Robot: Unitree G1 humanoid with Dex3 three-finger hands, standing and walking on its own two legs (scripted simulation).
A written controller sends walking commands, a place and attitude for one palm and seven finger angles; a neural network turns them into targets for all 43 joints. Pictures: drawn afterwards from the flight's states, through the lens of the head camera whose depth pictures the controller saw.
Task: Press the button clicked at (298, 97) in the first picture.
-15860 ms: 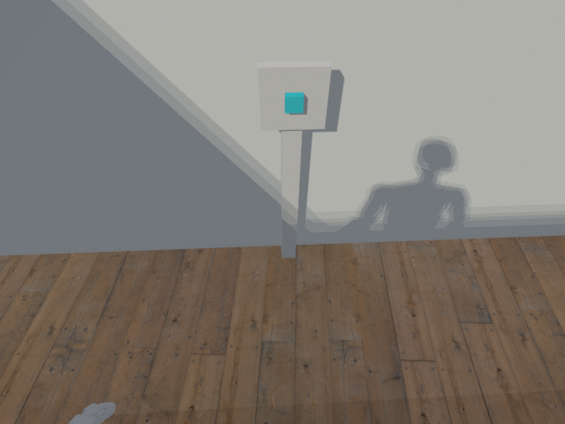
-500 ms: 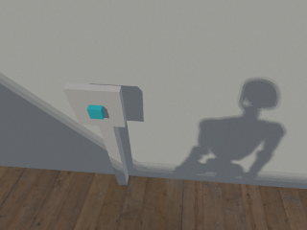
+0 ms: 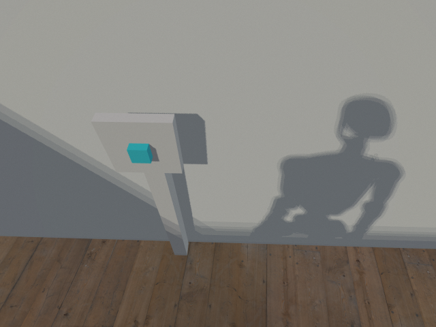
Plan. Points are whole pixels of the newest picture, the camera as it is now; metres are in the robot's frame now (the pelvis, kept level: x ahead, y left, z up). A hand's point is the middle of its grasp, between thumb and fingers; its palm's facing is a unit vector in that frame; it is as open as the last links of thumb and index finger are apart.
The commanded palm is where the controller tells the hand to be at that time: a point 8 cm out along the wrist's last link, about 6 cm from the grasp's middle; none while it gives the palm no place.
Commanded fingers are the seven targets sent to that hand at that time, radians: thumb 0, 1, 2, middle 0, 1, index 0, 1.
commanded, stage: look again from close up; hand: left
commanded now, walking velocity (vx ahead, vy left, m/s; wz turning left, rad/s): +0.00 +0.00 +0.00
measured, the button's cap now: (140, 152) +0.49 +0.21 +0.00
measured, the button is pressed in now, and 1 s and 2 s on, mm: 0 0 0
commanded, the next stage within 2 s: raise the hand and make a fist in 0.38 s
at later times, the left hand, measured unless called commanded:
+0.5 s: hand out of the picture +0.02 +0.19 -0.18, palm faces -0.01 -0.98 -0.21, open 7.3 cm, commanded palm +0.10 +0.24 -0.07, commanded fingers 0.00 0.90 0.90 -0.25 -0.36 -0.25 -0.36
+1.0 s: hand out of the picture +0.11 +0.20 -0.07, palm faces +0.14 -0.99 -0.04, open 4.7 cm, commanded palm +0.12 +0.24 -0.05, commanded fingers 0.00 0.90 0.90 -0.94 -1.11 -0.94 -1.11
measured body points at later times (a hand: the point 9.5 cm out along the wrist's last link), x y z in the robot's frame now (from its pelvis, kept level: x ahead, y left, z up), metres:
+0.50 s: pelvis +0.01 +0.02 +0.00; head +0.03 +0.01 +0.45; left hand +0.02 +0.24 -0.16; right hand +0.01 -0.20 -0.16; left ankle +0.00 +0.12 -0.74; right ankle -0.02 -0.11 -0.74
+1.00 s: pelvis -0.05 -0.02 -0.10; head +0.01 +0.00 +0.35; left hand +0.10 +0.25 -0.06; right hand +0.22 -0.25 -0.12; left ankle +0.00 +0.12 -0.74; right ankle -0.02 -0.11 -0.74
